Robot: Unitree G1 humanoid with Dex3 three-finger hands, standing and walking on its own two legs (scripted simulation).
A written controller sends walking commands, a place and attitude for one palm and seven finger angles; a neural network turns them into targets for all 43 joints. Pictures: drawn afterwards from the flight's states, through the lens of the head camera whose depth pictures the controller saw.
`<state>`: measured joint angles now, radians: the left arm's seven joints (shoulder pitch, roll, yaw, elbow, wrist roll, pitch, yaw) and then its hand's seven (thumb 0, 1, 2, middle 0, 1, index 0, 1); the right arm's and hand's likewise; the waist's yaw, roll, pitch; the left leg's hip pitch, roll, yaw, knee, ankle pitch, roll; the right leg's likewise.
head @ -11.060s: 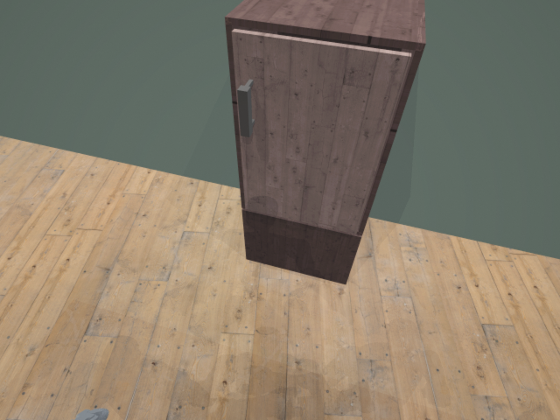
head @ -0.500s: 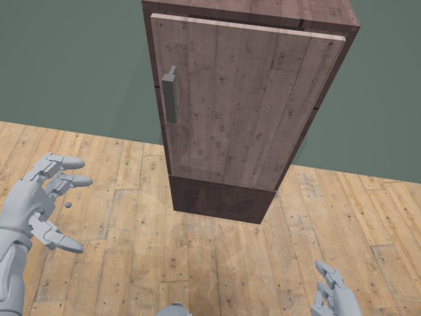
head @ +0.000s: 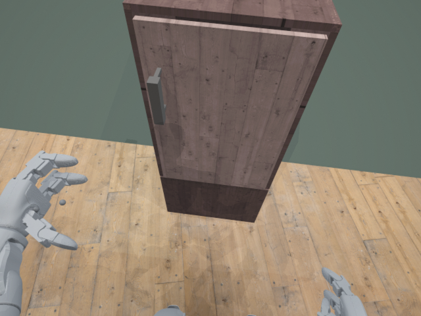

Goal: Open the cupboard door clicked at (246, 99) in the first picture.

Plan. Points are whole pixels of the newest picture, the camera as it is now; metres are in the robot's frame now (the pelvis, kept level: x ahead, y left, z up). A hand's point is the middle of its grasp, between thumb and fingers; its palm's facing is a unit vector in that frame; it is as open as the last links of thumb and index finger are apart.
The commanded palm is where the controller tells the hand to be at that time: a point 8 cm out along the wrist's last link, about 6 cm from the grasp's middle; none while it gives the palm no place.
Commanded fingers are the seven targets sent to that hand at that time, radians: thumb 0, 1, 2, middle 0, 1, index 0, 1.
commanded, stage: raise the hand with hooked fingers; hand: left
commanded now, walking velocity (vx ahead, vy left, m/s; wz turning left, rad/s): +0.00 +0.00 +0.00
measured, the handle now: (159, 96) +0.59 +0.16 +0.05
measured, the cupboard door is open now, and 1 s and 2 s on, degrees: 0 0 0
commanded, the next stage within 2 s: move the hooked fingers beside the handle in 0.08 s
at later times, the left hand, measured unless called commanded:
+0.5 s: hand (80, 177) +0.34 +0.26 +0.07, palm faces -0.08 -1.00 -0.02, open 14.0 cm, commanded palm +0.31 +0.31 +0.07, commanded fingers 0.00 -0.50 0.30 -0.30 -1.20 -0.30 -1.20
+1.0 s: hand (100, 145) +0.42 +0.25 +0.07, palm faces -0.07 -1.00 -0.01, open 14.0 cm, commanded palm +0.40 +0.30 +0.07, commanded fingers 0.00 -0.50 0.30 -0.30 -1.20 -0.30 -1.20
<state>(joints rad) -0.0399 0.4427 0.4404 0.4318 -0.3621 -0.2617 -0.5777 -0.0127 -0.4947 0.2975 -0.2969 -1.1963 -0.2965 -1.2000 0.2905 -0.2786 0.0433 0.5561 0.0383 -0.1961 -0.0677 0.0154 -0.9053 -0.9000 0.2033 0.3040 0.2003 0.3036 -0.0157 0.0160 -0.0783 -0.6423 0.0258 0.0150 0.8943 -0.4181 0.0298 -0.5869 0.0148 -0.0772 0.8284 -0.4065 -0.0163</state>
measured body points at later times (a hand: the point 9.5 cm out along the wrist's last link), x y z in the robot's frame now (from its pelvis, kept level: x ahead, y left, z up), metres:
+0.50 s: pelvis -0.01 +0.00 +0.00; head +0.05 +0.01 +0.44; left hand +0.33 +0.31 +0.08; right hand +0.14 -0.25 -0.09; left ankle +0.02 +0.10 -0.70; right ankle +0.00 -0.11 -0.70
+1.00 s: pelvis +0.00 +0.00 -0.01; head +0.08 +0.02 +0.43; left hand +0.41 +0.30 +0.07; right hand +0.07 -0.27 -0.11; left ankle +0.02 +0.10 -0.70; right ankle +0.00 -0.11 -0.70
